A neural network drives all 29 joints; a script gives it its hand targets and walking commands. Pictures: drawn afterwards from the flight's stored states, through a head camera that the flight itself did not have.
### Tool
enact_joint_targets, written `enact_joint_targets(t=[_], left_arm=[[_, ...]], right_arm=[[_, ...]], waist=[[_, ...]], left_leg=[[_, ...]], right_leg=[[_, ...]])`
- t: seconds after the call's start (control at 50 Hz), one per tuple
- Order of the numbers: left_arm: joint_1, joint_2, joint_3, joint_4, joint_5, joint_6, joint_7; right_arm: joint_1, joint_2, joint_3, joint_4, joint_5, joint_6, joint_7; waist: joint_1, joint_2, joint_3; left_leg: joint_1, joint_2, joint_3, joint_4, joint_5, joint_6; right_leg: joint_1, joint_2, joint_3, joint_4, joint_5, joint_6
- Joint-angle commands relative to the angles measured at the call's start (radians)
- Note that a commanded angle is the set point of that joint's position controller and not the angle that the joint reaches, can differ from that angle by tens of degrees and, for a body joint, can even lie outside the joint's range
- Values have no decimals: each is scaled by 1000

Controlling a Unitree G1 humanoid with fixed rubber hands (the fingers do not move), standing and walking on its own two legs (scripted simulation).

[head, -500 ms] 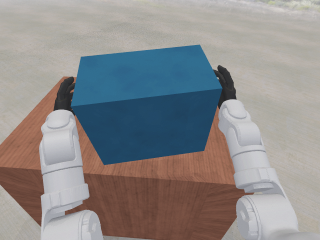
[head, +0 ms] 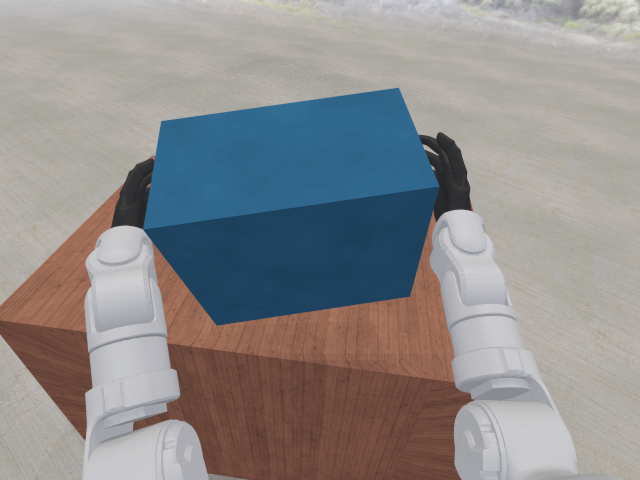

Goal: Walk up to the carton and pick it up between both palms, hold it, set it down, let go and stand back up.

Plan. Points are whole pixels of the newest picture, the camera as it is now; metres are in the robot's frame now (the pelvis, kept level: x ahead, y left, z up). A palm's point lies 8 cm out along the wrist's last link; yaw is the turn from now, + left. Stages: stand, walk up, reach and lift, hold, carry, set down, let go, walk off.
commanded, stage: set down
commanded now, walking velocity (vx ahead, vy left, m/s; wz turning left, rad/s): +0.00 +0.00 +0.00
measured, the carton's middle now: (298, 218) +0.40 +0.00 +0.17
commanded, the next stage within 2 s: none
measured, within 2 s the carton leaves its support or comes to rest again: neither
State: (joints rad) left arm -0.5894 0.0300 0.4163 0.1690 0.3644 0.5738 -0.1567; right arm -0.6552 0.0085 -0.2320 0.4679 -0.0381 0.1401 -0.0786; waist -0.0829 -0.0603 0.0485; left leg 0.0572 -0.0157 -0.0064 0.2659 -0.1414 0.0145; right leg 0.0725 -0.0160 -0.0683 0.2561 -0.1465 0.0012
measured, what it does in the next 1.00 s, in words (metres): stands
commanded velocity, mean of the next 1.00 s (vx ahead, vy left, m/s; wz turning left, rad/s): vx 0.00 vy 0.00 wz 0.00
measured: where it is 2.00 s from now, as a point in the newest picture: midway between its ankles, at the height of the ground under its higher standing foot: outside the picture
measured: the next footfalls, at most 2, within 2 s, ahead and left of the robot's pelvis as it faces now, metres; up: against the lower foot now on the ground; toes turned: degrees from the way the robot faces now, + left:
none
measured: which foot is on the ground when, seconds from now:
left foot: down 0.00-1.00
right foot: down 0.00-1.00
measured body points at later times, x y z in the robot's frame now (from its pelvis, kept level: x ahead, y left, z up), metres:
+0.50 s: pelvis +0.02 +0.00 +0.00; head +0.00 +0.02 +0.45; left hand +0.39 +0.17 +0.14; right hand +0.38 -0.20 +0.17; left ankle +0.02 +0.11 -0.75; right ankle +0.01 -0.11 -0.75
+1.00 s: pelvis +0.02 +0.00 +0.00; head +0.00 +0.02 +0.45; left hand +0.41 +0.16 +0.11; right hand +0.38 -0.21 +0.15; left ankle +0.02 +0.11 -0.75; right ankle +0.01 -0.11 -0.75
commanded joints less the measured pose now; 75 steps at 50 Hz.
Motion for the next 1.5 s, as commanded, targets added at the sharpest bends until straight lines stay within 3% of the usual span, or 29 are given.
enact_joint_targets(t=[0.0, 0.04, 0.08, 0.1, 0.12, 0.2, 0.28, 0.38, 0.5, 0.58, 0.6, 0.66, 0.72, 0.76, 0.82, 0.86, 0.88, 0.94, 0.96, 1.02, 1.06, 1.1, 1.12, 1.2, 1.26, 1.38, 1.42, 1.44, 1.48], left_arm=[[-509, -340, -394, -77, -121, -101, -131], [-486, -351, -414, -92, -116, -123, -111], [-476, -365, -444, -111, -135, -139, -92], [-484, -363, -476, -155, -145, -150, -84], [-469, -365, -503, -178, -161, -164, -74], [-429, -377, -544, -188, -181, -190, -58], [-418, -387, -597, -264, -201, -205, -32], [-369, -369, -554, -196, -169, -189, -25], [-397, -363, -450, -82, -118, -186, -56], [-458, -395, -516, -119, -167, -231, -51], [-479, -407, -538, -132, -175, -252, -41], [-452, -425, -536, -55, -166, -264, -29], [-431, -391, -469, 23, -129, -258, -44], [-450, -398, -430, 82, -116, -264, -54], [-524, -453, -508, -4, -170, -322, -21], [-527, -449, -526, 23, -171, -347, 8], [-542, -438, -508, 57, -169, -353, 11], [-542, -404, -428, 184, -126, -360, 3], [-552, -403, -413, 197, -118, -366, 0], [-595, -426, -421, 206, -135, -399, 8], [-631, -445, -444, 225, -142, -432, 22], [-633, -471, -457, 236, -154, -453, 37], [-631, -460, -445, 276, -145, -458, 36], [-627, -435, -363, 348, -120, -449, 11], [-670, -449, -394, 315, -143, -479, 20], [-679, -473, -427, 341, -160, -524, 38], [-670, -465, -408, 364, -145, -531, 39], [-672, -462, -408, 381, -140, -535, 39], [-666, -439, -374, 402, -132, -536, 34]], right_arm=[[-468, 279, 293, -102, 28, -123, 118], [-448, 262, 301, -82, 34, -150, 121], [-464, 253, 322, -124, 38, -174, 119], [-440, 269, 338, -129, 40, -188, 119], [-427, 269, 361, -154, 48, -205, 116], [-396, 270, 433, -181, 89, -228, 100], [-382, 287, 497, -250, 128, -237, 100], [-360, 258, 488, -188, 122, -224, 109], [-356, 272, 384, -97, 40, -213, 106], [-381, 283, 386, -131, 30, -252, 104], [-380, 299, 399, -136, 38, -265, 105], [-325, 277, 348, -31, 9, -261, 111], [-340, 269, 314, 13, -19, -254, 110], [-360, 289, 288, 45, -31, -258, 119], [-410, 298, 299, -21, -32, -308, 132], [-413, 296, 312, 16, -23, -315, 141], [-425, 287, 300, 36, -29, -311, 141], [-420, 302, 252, 123, -76, -298, 144], [-432, 309, 233, 134, -87, -297, 149], [-442, 330, 204, 142, -101, -321, 155], [-429, 328, 179, 204, -117, -332, 165], [-449, 326, 183, 204, -120, -345, 174], [-437, 324, 171, 238, -121, -341, 171], [-423, 324, 136, 302, -140, -308, 168], [-451, 350, 144, 265, -133, -331, 172], [-451, 354, 157, 275, -135, -351, 172], [-443, 356, 160, 304, -138, -348, 178], [-433, 350, 158, 303, -140, -346, 177], [-452, 355, 163, 299, -138, -342, 178]], waist=[[-25, 57, -170], [-32, 91, -178], [-25, 59, -247], [-28, 72, -284], [-32, 75, -327], [-38, 53, -351], [-9, 96, -427], [9, 68, -325], [12, 8, -221], [-26, 55, -400], [-17, 75, -424], [-44, 87, -335], [-35, 32, -248], [-8, 30, -230], [-8, 79, -422], [-7, 84, -444], [-14, 61, -412], [16, 11, -319], [24, 20, -308], [22, 31, -416], [9, 84, -461], [-1, 75, -495], [1, 97, -454], [-3, 28, -326], [-1, 52, -421], [-20, 72, -495], [-7, 63, -478], [-21, 57, -476], [-1, 39, -463]], left_leg=[[-1, -6, 85, -59, 4, -32], [52, 5, 74, -33, 89, -45], [87, 7, 74, -17, 157, -55], [85, 0, 74, -4, 171, -53], [97, 3, 72, 20, 255, -63], [104, -10, 63, 45, 341, -58], [96, -14, 53, 63, 402, -69], [76, -9, 55, 41, 346, -59], [-36, -14, 68, -41, 78, -19], [41, -19, 73, 16, 234, -47], [49, -17, 69, 31, 281, -56], [82, -5, 54, 36, 292, -77], [20, -10, 68, -3, 157, -51], [-32, -9, 71, -34, 85, -37], [60, -7, 67, 24, 269, -76], [108, -2, 56, 50, 353, -90], [96, 1, 60, 44, 289, -77], [-46, -2, 68, -22, 83, -37], [-55, -3, 73, -39, 49, -29], [-27, -3, 76, -18, 164, -41], [39, 4, 70, -2, 202, -63], [93, 9, 67, 16, 278, -70], [83, 6, 76, 19, 258, -75], [-12, 2, 76, -25, 123, -47], [2, -3, 76, 2, 231, -58], [43, 8, 70, 35, 329, -77], [42, 7, 68, 38, 318, -77], [32, 6, 68, 34, 306, -71], [-13, 4, 72, 25, 271, -59]], right_leg=[[0, 28, -70, -38, -7, 27], [-18, 34, -76, -29, 21, 21], [3, 43, -86, -25, 58, 23], [21, 41, -77, -26, 79, 22], [50, 43, -80, -6, 167, 24], [113, 39, -67, 20, 369, 42], [137, 40, -53, 41, 429, 41], [91, 39, -55, 17, 374, 41], [101, 16, -47, 0, 255, 56], [115, 29, -63, 28, 399, 58], [123, 34, -61, 40, 433, 57], [43, 44, -75, 8, 347, 40], [44, 29, -73, -9, 273, 52], [57, 18, -61, -1, 255, 60], [43, 37, -82, 25, 340, 38], [13, 49, -82, 26, 370, 35], [-7, 41, -76, 14, 334, 43], [38, 20, -63, 12, 256, 53], [25, 16, -57, 9, 232, 53], [45, 20, -63, 27, 335, 51], [1, 27, -67, 22, 312, 46], [-29, 37, -71, 7, 345, 38], [-30, 37, -72, 7, 324, 38], [11, 21, -53, 0, 271, 55], [32, 20, -53, 35, 416, 60], [9, 32, -57, 47, 475, 52], [4, 33, -55, 46, 456, 51], [5, 31, -54, 42, 471, 53], [40, 23, -42, 54, 488, 61]])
